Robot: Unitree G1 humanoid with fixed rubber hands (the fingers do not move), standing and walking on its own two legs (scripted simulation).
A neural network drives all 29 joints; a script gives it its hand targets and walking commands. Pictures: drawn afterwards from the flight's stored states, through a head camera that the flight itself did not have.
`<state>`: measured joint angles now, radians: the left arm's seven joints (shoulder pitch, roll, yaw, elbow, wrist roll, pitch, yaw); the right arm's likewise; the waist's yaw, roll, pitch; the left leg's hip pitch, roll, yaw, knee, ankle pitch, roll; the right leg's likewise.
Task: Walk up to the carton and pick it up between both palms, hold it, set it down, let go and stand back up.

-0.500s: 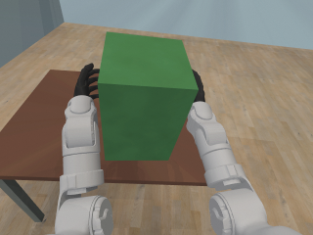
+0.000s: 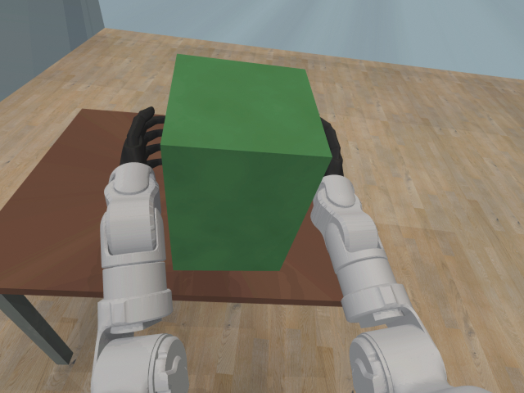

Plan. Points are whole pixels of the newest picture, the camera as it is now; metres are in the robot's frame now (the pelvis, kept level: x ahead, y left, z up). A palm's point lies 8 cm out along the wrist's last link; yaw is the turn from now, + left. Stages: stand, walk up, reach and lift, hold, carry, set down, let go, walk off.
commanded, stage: hold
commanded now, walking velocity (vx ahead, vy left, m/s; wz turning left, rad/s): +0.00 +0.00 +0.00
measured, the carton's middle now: (234, 176) +0.37 +0.01 +0.16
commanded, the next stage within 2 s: none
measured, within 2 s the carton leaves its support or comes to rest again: neither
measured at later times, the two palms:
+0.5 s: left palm (137, 172) +0.35 +0.15 +0.19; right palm (326, 177) +0.35 -0.12 +0.18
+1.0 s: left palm (137, 167) +0.36 +0.14 +0.19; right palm (327, 173) +0.35 -0.12 +0.18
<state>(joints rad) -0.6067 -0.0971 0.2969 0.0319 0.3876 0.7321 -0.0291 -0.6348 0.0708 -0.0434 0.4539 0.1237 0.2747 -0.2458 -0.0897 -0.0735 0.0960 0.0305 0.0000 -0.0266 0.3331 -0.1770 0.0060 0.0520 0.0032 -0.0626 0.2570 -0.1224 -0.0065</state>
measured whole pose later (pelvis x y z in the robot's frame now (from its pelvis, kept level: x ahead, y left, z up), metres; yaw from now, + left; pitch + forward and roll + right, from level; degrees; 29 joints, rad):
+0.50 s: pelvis +0.00 +0.00 +0.00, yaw +0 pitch -11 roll -1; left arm -0.58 -0.09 0.31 0.03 0.38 0.72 -0.04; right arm -0.62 0.08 -0.03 0.45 0.12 0.26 -0.25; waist -0.10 -0.07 0.11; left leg 0.03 0.00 -0.03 0.34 -0.17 0.00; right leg 0.06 0.00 -0.07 0.26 -0.12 -0.01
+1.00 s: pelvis +0.00 +0.00 +0.00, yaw +1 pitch -11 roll -1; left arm -0.61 -0.09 0.30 0.04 0.39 0.71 -0.03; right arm -0.64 0.07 -0.04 0.48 0.12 0.23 -0.24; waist -0.09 -0.08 0.10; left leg 0.03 0.00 -0.02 0.34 -0.18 0.00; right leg 0.06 0.00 -0.08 0.26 -0.12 -0.01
